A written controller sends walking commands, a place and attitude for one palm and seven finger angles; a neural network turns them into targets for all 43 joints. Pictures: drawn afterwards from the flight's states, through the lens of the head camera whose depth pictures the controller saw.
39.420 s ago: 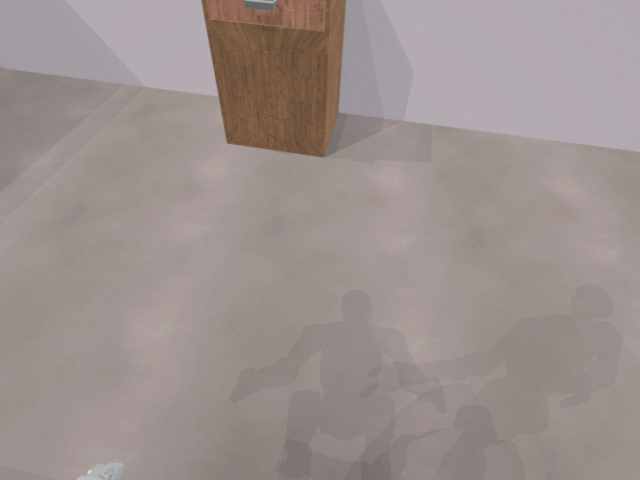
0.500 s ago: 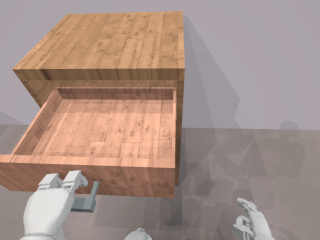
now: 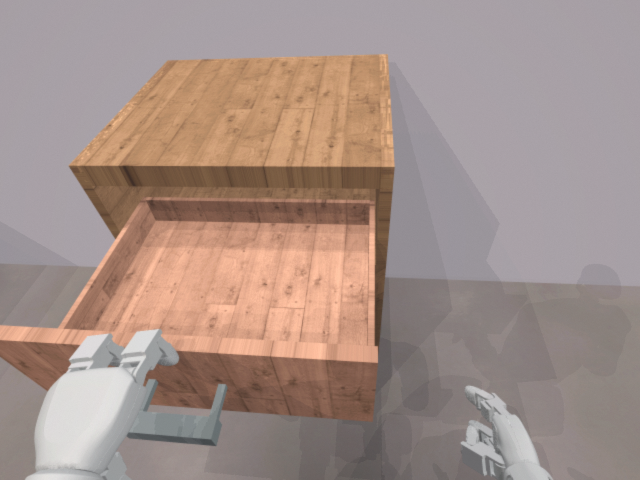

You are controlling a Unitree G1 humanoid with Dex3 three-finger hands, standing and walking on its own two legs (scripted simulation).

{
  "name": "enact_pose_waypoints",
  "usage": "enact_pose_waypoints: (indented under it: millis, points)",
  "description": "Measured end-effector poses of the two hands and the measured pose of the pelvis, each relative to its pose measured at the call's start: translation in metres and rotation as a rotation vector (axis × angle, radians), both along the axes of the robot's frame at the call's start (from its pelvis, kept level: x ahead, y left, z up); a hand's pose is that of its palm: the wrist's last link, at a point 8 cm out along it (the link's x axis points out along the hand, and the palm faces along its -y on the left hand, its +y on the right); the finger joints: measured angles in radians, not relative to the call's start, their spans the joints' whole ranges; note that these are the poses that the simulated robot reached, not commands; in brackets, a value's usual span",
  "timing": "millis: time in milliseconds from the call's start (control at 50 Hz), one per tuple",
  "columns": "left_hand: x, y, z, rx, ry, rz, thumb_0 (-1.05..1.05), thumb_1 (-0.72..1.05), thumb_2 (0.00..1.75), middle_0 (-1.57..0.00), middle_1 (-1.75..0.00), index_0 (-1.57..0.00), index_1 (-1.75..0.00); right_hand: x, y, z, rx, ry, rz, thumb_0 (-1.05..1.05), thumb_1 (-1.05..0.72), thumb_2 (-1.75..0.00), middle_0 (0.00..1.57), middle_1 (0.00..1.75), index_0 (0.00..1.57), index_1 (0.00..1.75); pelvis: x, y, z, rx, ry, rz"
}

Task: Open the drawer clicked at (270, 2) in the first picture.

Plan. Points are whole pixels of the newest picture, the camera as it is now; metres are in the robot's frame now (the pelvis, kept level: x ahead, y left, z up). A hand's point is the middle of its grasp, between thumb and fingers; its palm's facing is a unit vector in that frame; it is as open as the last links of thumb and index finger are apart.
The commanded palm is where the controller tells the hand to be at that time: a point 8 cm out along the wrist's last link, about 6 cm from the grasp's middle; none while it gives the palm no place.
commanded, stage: lift the hand off the handle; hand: left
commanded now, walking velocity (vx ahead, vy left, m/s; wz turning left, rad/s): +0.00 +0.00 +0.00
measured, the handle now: (179, 408) +0.20 +0.22 -0.01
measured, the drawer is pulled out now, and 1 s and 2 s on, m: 0.30 0.30 0.30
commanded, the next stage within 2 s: draw the hand back to the body in 0.48 s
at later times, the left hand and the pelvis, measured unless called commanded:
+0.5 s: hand (99, 395) +0.16 +0.23 +0.14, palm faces +0.10 -0.14 -0.98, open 13.9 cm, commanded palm +0.13 +0.23 +0.19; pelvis +0.00 +0.01 +0.02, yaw +0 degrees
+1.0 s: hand (82, 392) +0.16 +0.24 +0.14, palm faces +0.06 -0.12 -0.99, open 13.9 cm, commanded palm +0.13 +0.25 +0.20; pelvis +0.00 +0.01 +0.02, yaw +0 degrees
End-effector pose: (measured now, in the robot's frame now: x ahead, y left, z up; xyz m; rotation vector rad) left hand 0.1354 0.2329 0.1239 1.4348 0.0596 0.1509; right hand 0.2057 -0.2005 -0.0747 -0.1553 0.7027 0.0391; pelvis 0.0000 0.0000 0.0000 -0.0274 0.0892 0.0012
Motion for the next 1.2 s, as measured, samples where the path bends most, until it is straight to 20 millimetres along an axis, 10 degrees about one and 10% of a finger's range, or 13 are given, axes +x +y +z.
enact_pose_waypoints:
  millis: [440, 1200]
  points:
    - [-0.005, 0.0, 0.065, 0.0, -0.051, -0.025, -0.01, -0.49, 0.3, -0.32, -1.2, -0.32, -1.2, 0.008, 0.009, 0.025, 0.02, -0.043, 0.022, 0.01, -0.91, -0.9, 0.2, 0.3, 0.2, 0.3, 0.002, 0.006, 0.017, -0.003, -0.065, 0.002]
    - [0.004, 0.027, 0.073, 0.029, -0.005, -0.009, 0.0, -0.49, 0.3, -0.32, -1.2, -0.32, -1.2, 0.012, 0.01, 0.027, -0.016, -0.004, 0.009, 0.01, -0.91, -0.9, 0.2, 0.3, 0.2, 0.3, 0.006, 0.01, 0.023, -0.004, -0.07, 0.006]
